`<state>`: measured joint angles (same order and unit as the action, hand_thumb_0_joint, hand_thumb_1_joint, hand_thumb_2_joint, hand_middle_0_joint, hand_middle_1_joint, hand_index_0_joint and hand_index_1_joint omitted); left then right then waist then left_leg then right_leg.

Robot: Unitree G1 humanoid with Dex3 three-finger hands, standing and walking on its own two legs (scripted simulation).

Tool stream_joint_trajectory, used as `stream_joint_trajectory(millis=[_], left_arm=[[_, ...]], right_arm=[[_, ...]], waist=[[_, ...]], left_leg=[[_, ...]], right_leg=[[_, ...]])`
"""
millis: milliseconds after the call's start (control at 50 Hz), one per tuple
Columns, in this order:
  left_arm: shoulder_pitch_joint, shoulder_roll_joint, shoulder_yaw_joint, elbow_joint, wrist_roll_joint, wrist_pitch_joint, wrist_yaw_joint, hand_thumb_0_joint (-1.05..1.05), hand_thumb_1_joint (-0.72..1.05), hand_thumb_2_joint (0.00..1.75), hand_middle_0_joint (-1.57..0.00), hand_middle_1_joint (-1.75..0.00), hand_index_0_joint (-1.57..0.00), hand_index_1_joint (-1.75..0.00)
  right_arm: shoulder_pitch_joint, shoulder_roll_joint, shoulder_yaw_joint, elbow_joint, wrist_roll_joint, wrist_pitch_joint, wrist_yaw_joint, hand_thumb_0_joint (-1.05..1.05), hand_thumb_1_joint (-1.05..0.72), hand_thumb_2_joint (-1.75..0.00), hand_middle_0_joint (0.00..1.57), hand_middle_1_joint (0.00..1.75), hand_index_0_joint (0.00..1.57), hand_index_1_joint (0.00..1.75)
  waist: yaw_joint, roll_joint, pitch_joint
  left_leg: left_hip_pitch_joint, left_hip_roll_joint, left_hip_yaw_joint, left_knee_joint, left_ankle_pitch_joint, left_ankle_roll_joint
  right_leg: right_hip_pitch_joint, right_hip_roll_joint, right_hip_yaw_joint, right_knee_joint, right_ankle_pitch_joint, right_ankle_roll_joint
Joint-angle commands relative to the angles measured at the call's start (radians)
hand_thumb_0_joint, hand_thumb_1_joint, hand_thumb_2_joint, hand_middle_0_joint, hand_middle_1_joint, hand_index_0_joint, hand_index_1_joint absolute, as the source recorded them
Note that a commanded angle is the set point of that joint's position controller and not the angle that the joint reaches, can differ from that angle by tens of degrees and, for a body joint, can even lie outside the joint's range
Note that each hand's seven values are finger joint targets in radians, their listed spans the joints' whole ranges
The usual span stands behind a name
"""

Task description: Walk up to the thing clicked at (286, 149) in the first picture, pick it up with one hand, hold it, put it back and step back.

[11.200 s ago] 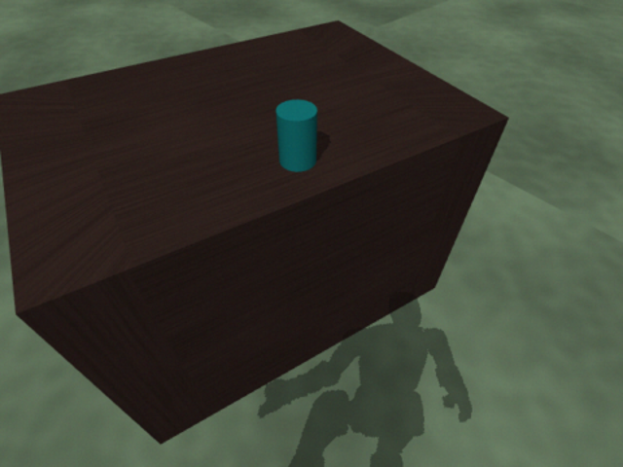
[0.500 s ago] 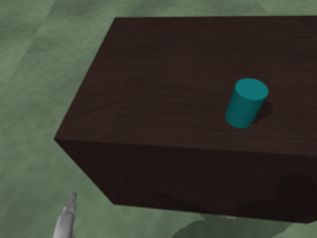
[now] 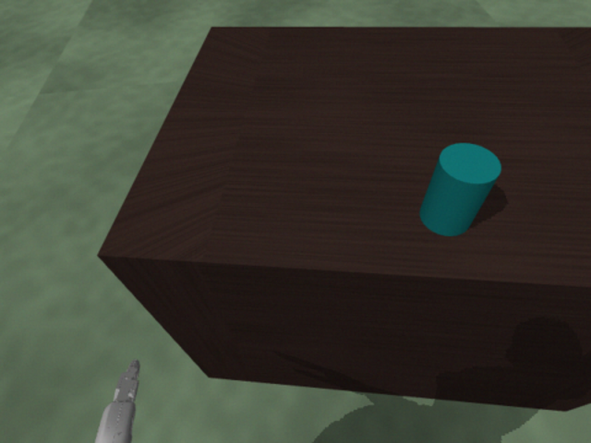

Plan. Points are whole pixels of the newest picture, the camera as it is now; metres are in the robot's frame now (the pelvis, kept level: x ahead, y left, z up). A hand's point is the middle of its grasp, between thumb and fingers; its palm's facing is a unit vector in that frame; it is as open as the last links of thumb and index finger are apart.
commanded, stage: go down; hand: right
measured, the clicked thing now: (456, 191) +0.49 -0.19 +0.05
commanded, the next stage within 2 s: approach in 0.12 s
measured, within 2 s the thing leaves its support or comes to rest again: neither
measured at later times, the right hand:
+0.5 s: hand out of the picture +0.40 -0.36 +0.14, palm faces +0.14 +0.99 +0.01, open 17.7 cm
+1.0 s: hand (486, 196) +0.47 -0.23 +0.07, palm faces +0.13 +0.99 +0.03, open 17.7 cm
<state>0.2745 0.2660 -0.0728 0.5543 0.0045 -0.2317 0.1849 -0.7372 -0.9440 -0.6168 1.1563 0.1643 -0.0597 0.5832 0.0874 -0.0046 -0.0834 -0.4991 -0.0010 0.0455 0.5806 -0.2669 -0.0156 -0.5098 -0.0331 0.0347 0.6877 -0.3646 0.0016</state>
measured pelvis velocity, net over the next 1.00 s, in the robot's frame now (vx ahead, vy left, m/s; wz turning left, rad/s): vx -0.02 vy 0.00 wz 0.04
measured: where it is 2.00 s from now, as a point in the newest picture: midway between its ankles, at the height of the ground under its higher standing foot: outside the picture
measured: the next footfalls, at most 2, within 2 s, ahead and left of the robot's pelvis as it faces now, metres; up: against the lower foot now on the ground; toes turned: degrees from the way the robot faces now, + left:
none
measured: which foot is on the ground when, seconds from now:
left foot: down 0.00-1.00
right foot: down 0.00-1.00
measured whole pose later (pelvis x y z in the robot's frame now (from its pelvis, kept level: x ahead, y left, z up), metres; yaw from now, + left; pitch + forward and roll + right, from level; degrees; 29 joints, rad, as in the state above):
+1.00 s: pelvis -0.02 +0.00 -0.03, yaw +2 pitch +16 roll +2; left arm 0.32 0.25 0.01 0.33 0.03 -0.13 0.06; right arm -0.77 -0.53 -0.48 1.10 0.11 -0.29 0.21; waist 0.16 0.00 -0.13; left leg -0.75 -0.01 0.01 0.82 -0.34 -0.02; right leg -0.74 -0.04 0.01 0.91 -0.45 0.00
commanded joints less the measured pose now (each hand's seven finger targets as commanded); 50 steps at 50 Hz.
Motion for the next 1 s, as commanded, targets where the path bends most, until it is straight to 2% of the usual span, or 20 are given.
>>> stream_joint_trajectory(millis=[0, 80, 180, 240, 340, 440, 500, 600, 620, 660, 700, 720, 760, 780, 820, 840, 880, 900, 940, 980], left_arm=[[-0.075, 0.166, 0.064, -0.178, -0.006, -0.058, 0.02, 0.0, -0.55, 0.06, -0.05, -0.05, -0.04, -0.06], [-0.026, 0.155, 0.05, -0.146, -0.006, -0.051, 0.029, 0.0, -0.56, 0.07, -0.05, -0.05, -0.04, -0.06], [-0.026, 0.171, 0.074, -0.092, 0.001, -0.049, 0.031, 0.0, -0.56, 0.06, -0.05, -0.05, -0.04, -0.06], [-0.034, 0.135, 0.035, -0.133, 0.002, -0.049, 0.019, 0.0, -0.57, 0.06, -0.06, -0.05, -0.05, -0.06], [-0.004, 0.148, 0.054, -0.142, 0.006, -0.058, 0.008, 0.0, -0.57, 0.06, -0.06, -0.05, -0.05, -0.06], [-0.062, 0.167, 0.081, -0.161, 0.006, -0.073, 0.0, 0.0, -0.57, 0.05, -0.06, -0.05, -0.05, -0.06], [-0.032, 0.152, 0.064, -0.157, 0.013, -0.068, -0.01, 0.0, -0.56, 0.05, -0.06, -0.06, -0.05, -0.06], [0.055, 0.125, 0.073, -0.156, 0.023, -0.047, -0.033, 0.0, -0.55, 0.05, -0.06, -0.06, -0.06, -0.06], [0.058, 0.11, 0.069, -0.15, 0.026, -0.039, -0.039, 0.0, -0.55, 0.05, -0.06, -0.06, -0.05, -0.06], [0.003, 0.144, 0.109, -0.172, 0.033, -0.03, -0.05, 0.0, -0.54, 0.05, -0.06, -0.06, -0.06, -0.06], [-0.078, 0.18, 0.135, -0.314, 0.035, -0.028, -0.051, 0.0, -0.57, 0.06, -0.06, -0.06, -0.06, -0.07], [-0.071, 0.162, 0.128, -0.307, 0.038, -0.02, -0.053, 0.0, -0.57, 0.06, -0.06, -0.06, -0.06, -0.06], [0.029, 0.141, 0.124, -0.251, 0.041, 0.006, -0.074, 0.0, -0.56, 0.05, -0.06, -0.06, -0.06, -0.06], [0.015, 0.131, 0.126, -0.276, 0.039, 0.013, -0.087, 0.0, -0.55, 0.05, -0.06, -0.06, -0.06, -0.06], [-0.082, 0.182, 0.164, -0.444, 0.037, 0.011, -0.086, 0.0, -0.56, 0.05, -0.06, -0.06, -0.06, -0.06], [-0.034, 0.179, 0.169, -0.409, 0.038, 0.023, -0.09, 0.0, -0.56, 0.05, -0.06, -0.06, -0.06, -0.06], [0.105, 0.12, 0.144, -0.284, 0.031, 0.054, -0.113, 0.0, -0.55, 0.05, -0.06, -0.06, -0.06, -0.06], [0.043, 0.11, 0.124, -0.346, 0.024, 0.052, -0.122, 0.0, -0.55, 0.05, -0.06, -0.06, -0.06, -0.06], [-0.054, 0.145, 0.158, -0.471, 0.022, 0.043, -0.116, 0.0, -0.55, 0.04, -0.06, -0.06, -0.06, -0.06], [0.043, 0.123, 0.148, -0.416, 0.02, 0.055, -0.127, 0.0, -0.55, 0.04, -0.06, -0.06, -0.06, -0.06]], right_arm=[[-0.366, -0.38, -0.046, -0.254, 0.047, -0.074, 0.01, 0.0, 0.61, -0.05, 0.04, 0.06, 0.04, 0.06], [-0.369, -0.417, -0.073, -0.26, 0.053, -0.071, 0.013, 0.0, 0.61, -0.05, 0.04, 0.05, 0.05, 0.05], [-0.344, -0.37, -0.03, -0.172, 0.037, -0.048, -0.001, 0.0, 0.61, -0.06, 0.04, 0.06, 0.04, 0.06], [-0.341, -0.375, -0.028, -0.188, 0.02, -0.051, -0.002, 0.0, 0.6, -0.06, 0.03, 0.05, 0.04, 0.05], [-0.322, -0.263, 0.027, -0.168, 0.044, -0.076, 0.014, 0.0, 0.59, -0.05, 0.03, 0.05, 0.04, 0.05], [-0.335, -0.144, 0.082, -0.147, 0.066, -0.118, -0.002, 0.0, 0.59, -0.06, 0.03, 0.05, 0.04, 0.05], [-0.371, -0.093, 0.107, -0.19, 0.067, -0.16, -0.032, 0.0, 0.58, -0.06, 0.03, 0.05, 0.04, 0.05], [-0.417, -0.147, 0.024, -0.336, 0.06, -0.259, -0.126, 0.0, 0.58, -0.06, 0.03, 0.05, 0.04, 0.05], [-0.374, -0.094, 0.044, -0.273, 0.055, -0.262, -0.143, 0.0, 0.59, -0.06, 0.03, 0.05, 0.04, 0.05], [-0.394, -0.068, 0.047, -0.272, 0.042, -0.284, -0.185, 0.0, 0.56, -0.07, 0.03, 0.05, 0.04, 0.05], [-0.516, -0.109, 0.032, -0.38, 0.012, -0.31, -0.236, 0.0, 0.58, -0.04, 0.04, 0.04, 0.04, 0.04], [-0.547, -0.087, 0.051, -0.381, 0.001, -0.312, -0.259, 0.0, 0.58, -0.05, 0.04, 0.05, 0.04, 0.05], [-0.363, 0.025, 0.066, -0.19, -0.01, -0.293, -0.295, 0.0, 0.58, -0.06, 0.03, 0.05, 0.03, 0.05], [-0.379, 0.074, 0.096, -0.226, -0.013, -0.298, -0.307, 0.0, 0.61, -0.05, 0.03, 0.05, 0.03, 0.05], [-0.575, -0.033, 0.065, -0.461, -0.033, -0.324, -0.345, 0.0, 0.61, -0.06, 0.02, 0.05, 0.03, 0.05], [-0.516, -0.014, 0.071, -0.382, -0.041, -0.314, -0.357, 0.0, 0.61, -0.05, 0.03, 0.05, 0.03, 0.05], [-0.283, 0.174, 0.13, -0.113, -0.039, -0.274, -0.369, 0.0, 0.61, -0.05, 0.02, 0.05, 0.03, 0.05], [-0.313, 0.196, 0.139, -0.135, -0.032, -0.279, -0.376, 0.0, 0.61, -0.05, 0.02, 0.05, 0.03, 0.05], [-0.52, 0.038, 0.075, -0.388, -0.05, -0.31, -0.4, 0.0, 0.61, -0.05, 0.02, 0.05, 0.03, 0.05], [-0.419, 0.163, 0.143, -0.232, -0.051, -0.288, -0.4, 0.0, 0.61, -0.05, 0.03, 0.05, 0.03, 0.05]], waist=[[-0.013, -0.156, -0.384], [-0.019, -0.186, -0.414], [-0.006, -0.171, -0.252], [-0.022, -0.186, -0.289], [0.02, -0.166, -0.31], [0.049, -0.112, -0.304], [0.051, -0.15, -0.329], [0.019, -0.216, -0.48], [0.026, -0.197, -0.431], [0.031, -0.207, -0.434], [0.031, -0.243, -0.579], [0.024, -0.272, -0.556], [0.025, -0.201, -0.455], [0.034, -0.2, -0.478], [0.015, -0.259, -0.702], [0.008, -0.252, -0.637], [0.032, -0.126, -0.373], [0.044, -0.078, -0.37], [0.021, -0.151, -0.561], [0.043, -0.077, -0.391]], left_leg=[[0.185, -0.01, -0.015, -0.025, 0.266, 0.033], [0.194, -0.007, -0.016, -0.021, 0.294, 0.034], [0.11, -0.017, -0.003, -0.026, 0.23, 0.038], [0.124, -0.017, -0.005, -0.02, 0.249, 0.04], [0.072, -0.023, -0.004, -0.007, 0.26, 0.033], [0.035, -0.013, -0.017, 0.018, 0.207, 0.028], [-0.022, -0.019, -0.009, 0.049, 0.16, 0.03], [-0.023, -0.018, -0.023, 0.122, 0.247, 0.027], [-0.056, -0.022, -0.02, 0.135, 0.239, 0.027], [-0.08, -0.019, -0.029, 0.162, 0.239, 0.029], [-0.047, -0.021, -0.032, 0.172, 0.248, 0.03], [-0.056, -0.023, -0.032, 0.176, 0.232, 0.032], [-0.057, -0.032, -0.017, 0.183, 0.227, 0.032], [-0.048, -0.029, -0.019, 0.184, 0.238, 0.03], [0.021, -0.03, -0.017, 0.199, 0.275, 0.032], [0.011, -0.035, -0.01, 0.195, 0.266, 0.032], [-0.037, -0.034, -0.007, 0.18, 0.212, 0.03], [-0.028, -0.031, -0.011, 0.174, 0.21, 0.023], [0.035, -0.02, -0.031, 0.188, 0.22, 0.021], [-0.021, -0.028, -0.018, 0.181, 0.167, 0.021]], right_leg=[[0.184, 0.021, -0.006, -0.073, 0.364, -0.011], [0.208, 0.024, -0.007, -0.07, 0.413, -0.008], [0.148, 0.015, -0.001, -0.083, 0.384, -0.003], [0.173, 0.014, -0.003, -0.073, 0.436, 0.002], [0.212, 0.007, 0.003, -0.047, 0.479, 0.003], [0.121, 0.016, -0.002, -0.027, 0.295, -0.014], [0.128, 0.01, 0.008, -0.015, 0.283, -0.004], [0.153, 0.016, 0.001, 0.076, 0.431, 0.007], [0.122, 0.015, 0.002, 0.086, 0.44, 0.011], [0.078, 0.012, 0.0, 0.109, 0.442, 0.014], [0.131, 0.007, 0.0, 0.127, 0.46, 0.015], [0.13, 0.007, -0.003, 0.131, 0.443, 0.018], [0.054, 0.009, -0.001, 0.129, 0.43, 0.018], [0.043, 0.009, -0.003, 0.133, 0.421, 0.014], [0.147, 0.001, -0.001, 0.138, 0.483, 0.021], [0.141, 0.002, -0.002, 0.132, 0.485, 0.023], [-0.019, 0.01, -0.007, 0.11, 0.355, 0.011], [-0.057, 0.009, -0.007, 0.104, 0.304, 0.001], [-0.004, 0.007, -0.021, 0.115, 0.286, -0.003], [-0.049, 0.008, -0.017, 0.103, 0.233, -0.006]])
